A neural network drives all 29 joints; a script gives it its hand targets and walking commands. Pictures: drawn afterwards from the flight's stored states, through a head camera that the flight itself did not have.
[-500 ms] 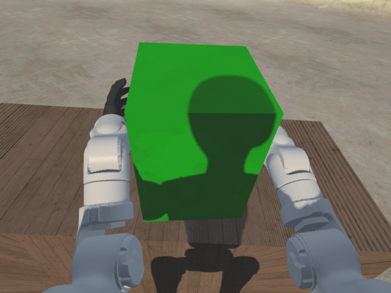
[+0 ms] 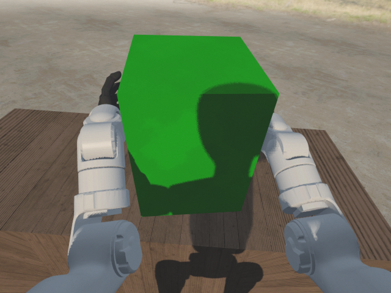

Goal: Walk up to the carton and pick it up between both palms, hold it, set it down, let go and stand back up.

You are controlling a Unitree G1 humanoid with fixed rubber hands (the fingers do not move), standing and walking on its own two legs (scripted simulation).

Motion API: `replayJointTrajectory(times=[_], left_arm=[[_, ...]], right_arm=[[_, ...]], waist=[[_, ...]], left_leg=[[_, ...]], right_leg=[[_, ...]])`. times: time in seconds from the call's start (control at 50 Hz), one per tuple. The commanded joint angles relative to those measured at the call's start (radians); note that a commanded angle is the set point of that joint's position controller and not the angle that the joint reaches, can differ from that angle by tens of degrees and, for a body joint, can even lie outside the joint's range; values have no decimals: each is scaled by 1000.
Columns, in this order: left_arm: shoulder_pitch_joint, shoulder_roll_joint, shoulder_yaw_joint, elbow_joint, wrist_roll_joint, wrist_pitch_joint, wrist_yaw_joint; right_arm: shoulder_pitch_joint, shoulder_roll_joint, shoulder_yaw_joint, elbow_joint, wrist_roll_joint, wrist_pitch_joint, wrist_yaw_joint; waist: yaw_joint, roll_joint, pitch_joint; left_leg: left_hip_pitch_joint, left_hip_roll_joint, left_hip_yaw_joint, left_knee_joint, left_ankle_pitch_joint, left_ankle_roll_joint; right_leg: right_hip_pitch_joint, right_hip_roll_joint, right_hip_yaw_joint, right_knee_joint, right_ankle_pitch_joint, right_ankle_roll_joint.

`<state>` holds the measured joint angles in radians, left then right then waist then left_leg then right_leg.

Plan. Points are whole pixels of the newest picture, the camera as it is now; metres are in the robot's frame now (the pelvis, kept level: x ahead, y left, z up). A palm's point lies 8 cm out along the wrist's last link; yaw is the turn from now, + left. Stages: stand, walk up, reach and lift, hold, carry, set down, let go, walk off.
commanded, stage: hold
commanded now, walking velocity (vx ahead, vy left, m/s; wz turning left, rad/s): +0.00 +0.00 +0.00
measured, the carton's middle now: (190, 127) +0.36 +0.00 +0.22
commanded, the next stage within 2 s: none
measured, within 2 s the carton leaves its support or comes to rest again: neither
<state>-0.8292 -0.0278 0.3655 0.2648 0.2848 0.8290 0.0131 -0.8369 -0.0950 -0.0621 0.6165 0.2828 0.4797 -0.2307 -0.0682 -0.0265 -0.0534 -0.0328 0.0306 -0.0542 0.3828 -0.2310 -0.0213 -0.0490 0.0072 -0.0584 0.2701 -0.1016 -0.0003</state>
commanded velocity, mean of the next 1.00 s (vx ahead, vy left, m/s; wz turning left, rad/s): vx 0.00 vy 0.00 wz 0.00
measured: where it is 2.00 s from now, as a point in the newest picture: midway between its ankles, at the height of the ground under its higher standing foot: outside the picture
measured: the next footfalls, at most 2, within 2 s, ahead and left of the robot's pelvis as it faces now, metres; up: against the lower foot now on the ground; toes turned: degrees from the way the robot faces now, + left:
none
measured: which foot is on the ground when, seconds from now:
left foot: down 0.00-1.00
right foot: down 0.00-1.00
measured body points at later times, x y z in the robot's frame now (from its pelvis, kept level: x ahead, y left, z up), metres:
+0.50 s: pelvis +0.01 +0.00 +0.00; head -0.06 +0.03 +0.44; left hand +0.39 +0.15 +0.25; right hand +0.39 -0.15 +0.24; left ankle +0.00 +0.13 -0.75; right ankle +0.04 -0.12 -0.75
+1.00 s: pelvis +0.01 +0.00 +0.00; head -0.07 +0.03 +0.44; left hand +0.39 +0.15 +0.25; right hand +0.39 -0.15 +0.24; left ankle +0.00 +0.13 -0.75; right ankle +0.04 -0.12 -0.75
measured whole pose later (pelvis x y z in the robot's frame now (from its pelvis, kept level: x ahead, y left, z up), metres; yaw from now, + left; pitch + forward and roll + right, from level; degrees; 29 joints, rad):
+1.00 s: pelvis +0.01 +0.00 +0.00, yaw +0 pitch -6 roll -2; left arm -0.82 -0.02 0.36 0.25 0.27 0.84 0.01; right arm -0.84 -0.12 -0.03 0.58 0.33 0.52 -0.26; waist -0.08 -0.02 -0.06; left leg -0.04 0.03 -0.06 0.40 -0.25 -0.02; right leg -0.05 0.02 -0.04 0.27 -0.11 0.00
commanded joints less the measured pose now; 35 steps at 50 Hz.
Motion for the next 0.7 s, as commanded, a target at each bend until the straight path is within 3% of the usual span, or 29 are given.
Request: replayJointTrajectory(times=[0.0, 0.28, 0.68], left_arm=[[-701, -583, -493, -63, -154, -69, -149], [-695, -593, -537, -141, -180, -65, -141], [-698, -590, -530, -127, -174, -52, -143]], right_arm=[[-981, 695, 373, -345, 129, -38, 75], [-961, 690, 418, -413, 179, -18, 61], [-955, 679, 402, -392, 176, 2, 64]], waist=[[-17, 56, -372], [-19, 66, -407], [-21, 69, -380]], left_leg=[[-77, -93, 62, -65, 228, -8], [-33, -93, 49, -33, 331, -27], [-46, -89, 49, -39, 310, -28]], right_leg=[[262, 70, 5, 7, 120, 38], [262, 83, 2, 18, 188, 38], [259, 83, 8, 16, 172, 34]])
